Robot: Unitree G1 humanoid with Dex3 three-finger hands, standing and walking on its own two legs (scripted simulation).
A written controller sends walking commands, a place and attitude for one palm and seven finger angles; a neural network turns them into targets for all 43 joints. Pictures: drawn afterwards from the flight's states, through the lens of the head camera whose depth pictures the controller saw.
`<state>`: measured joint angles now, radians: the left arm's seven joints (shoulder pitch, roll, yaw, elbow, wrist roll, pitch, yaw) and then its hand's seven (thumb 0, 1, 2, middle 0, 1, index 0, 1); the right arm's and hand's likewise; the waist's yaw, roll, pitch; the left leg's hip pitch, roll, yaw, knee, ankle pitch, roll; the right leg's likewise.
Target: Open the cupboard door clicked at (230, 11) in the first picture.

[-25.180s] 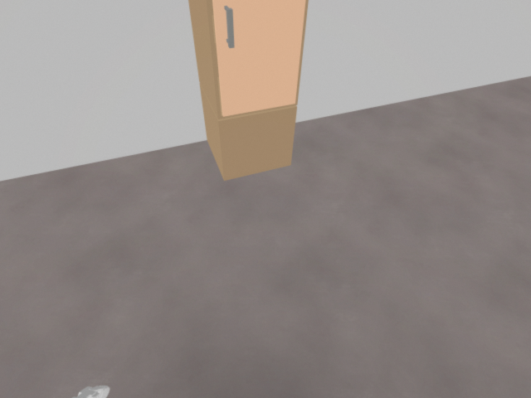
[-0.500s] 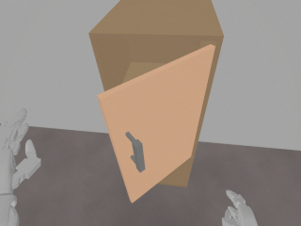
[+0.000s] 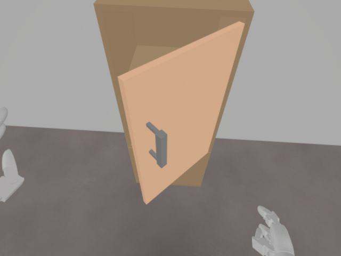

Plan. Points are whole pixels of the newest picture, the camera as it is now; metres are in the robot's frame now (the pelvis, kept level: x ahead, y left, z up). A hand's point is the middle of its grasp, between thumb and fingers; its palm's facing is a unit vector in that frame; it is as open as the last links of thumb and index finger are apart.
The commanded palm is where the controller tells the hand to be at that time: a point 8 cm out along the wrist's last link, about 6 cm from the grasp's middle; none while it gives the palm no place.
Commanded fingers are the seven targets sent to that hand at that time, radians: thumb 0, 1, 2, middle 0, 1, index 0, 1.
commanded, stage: step back with the hand held close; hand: left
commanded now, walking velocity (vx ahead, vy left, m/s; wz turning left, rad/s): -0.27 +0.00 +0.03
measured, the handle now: (156, 145) +0.36 +0.07 +0.05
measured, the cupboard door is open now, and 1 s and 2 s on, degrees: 46 46 46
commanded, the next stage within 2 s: stop stepping back and stand still in 0.56 s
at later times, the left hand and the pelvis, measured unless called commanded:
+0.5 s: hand out of the picture +0.12 +0.27 +0.18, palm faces +0.45 -0.78 -0.44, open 7.4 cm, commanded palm +0.06 +0.30 +0.18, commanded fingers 0.00 0.90 0.90 -0.20 -0.30 -0.20 -0.30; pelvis -0.08 +0.00 +0.01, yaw +0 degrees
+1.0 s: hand out of the picture +0.02 +0.21 +0.16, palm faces +0.35 -0.79 -0.50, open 7.4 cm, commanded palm -0.04 +0.26 +0.18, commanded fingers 0.00 0.90 0.90 -0.20 -0.30 -0.20 -0.30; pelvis -0.18 -0.04 +0.00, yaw +0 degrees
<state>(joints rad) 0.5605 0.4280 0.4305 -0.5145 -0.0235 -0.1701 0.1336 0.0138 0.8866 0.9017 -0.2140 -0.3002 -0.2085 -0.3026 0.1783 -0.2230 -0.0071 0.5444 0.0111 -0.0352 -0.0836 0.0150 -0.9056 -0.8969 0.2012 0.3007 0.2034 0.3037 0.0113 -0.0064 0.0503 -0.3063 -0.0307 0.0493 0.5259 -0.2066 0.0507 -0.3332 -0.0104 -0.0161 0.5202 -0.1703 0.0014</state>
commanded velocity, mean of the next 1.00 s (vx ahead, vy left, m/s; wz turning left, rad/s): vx -0.15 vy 0.03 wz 0.00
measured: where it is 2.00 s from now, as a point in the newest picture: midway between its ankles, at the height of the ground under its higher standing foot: outside the picture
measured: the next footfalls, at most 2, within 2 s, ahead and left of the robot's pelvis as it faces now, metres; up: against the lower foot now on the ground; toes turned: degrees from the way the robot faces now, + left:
right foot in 0.60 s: -0.14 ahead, -0.12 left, +0.00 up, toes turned -2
left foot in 0.78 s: -0.06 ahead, +0.06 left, +0.00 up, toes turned -1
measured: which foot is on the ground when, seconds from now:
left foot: down 0.00-0.62, up 0.64-0.76, down 0.78-0.98, up 1.00-1.00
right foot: down 0.00-0.24, up 0.26-0.58, down 0.60-1.00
